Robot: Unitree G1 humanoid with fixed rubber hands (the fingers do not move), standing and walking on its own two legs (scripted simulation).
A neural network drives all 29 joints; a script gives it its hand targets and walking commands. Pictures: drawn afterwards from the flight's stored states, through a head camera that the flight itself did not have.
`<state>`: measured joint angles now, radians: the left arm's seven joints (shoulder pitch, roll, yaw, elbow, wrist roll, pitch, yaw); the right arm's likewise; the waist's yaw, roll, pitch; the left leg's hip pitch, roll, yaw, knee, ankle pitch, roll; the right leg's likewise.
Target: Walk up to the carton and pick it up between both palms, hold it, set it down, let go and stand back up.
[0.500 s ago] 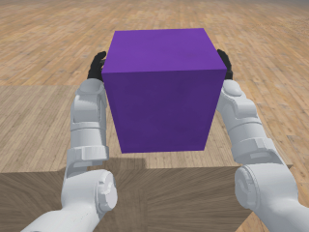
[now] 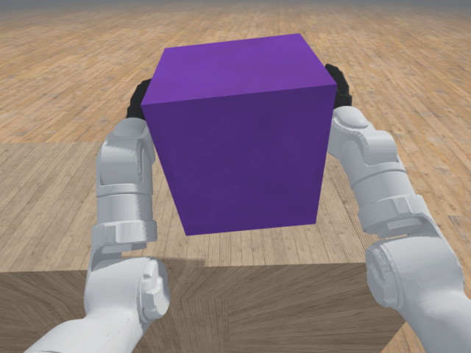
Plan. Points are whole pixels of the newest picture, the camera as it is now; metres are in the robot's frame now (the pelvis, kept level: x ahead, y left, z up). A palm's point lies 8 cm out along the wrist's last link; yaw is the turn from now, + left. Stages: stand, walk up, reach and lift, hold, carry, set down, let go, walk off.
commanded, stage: reach and lift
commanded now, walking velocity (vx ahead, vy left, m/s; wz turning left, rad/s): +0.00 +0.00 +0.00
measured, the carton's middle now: (241, 137) +0.37 -0.01 +0.24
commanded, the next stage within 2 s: hold in 0.32 s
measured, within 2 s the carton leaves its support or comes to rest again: neither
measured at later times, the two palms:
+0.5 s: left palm (134, 107) +0.37 +0.15 +0.30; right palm (342, 93) +0.37 -0.16 +0.31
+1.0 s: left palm (129, 100) +0.37 +0.15 +0.31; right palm (341, 83) +0.37 -0.15 +0.33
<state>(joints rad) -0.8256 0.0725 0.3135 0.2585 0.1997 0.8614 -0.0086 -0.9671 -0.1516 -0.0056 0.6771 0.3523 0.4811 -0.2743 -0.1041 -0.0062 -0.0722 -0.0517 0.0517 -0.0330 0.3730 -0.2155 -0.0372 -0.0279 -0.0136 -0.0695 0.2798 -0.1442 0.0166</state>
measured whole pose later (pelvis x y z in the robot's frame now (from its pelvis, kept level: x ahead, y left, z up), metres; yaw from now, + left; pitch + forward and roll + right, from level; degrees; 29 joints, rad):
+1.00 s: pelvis -0.01 -0.01 +0.00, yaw +0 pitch -3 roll -1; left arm -1.01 0.13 0.36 0.48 0.16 0.90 -0.01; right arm -1.18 -0.20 0.02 0.87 0.39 0.61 -0.29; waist -0.07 0.02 -0.17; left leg -0.12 0.05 -0.07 0.38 -0.20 -0.05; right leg -0.10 0.01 -0.04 0.29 -0.14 0.00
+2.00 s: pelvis +0.00 -0.01 +0.00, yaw +1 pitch -2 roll -1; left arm -1.05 0.14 0.37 0.52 0.17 0.90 -0.01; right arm -1.19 -0.20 0.01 0.88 0.39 0.63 -0.30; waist -0.07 0.02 -0.19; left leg -0.14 0.05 -0.09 0.37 -0.20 -0.05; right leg -0.11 0.02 -0.02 0.28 -0.14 0.00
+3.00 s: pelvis +0.00 -0.01 +0.00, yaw +1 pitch -2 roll -2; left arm -1.05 0.14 0.36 0.54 0.16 0.88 0.00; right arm -1.18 -0.21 0.03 0.87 0.42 0.66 -0.31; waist -0.08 0.02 -0.19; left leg -0.15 0.05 -0.10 0.38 -0.20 -0.05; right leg -0.11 0.03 -0.01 0.28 -0.14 0.00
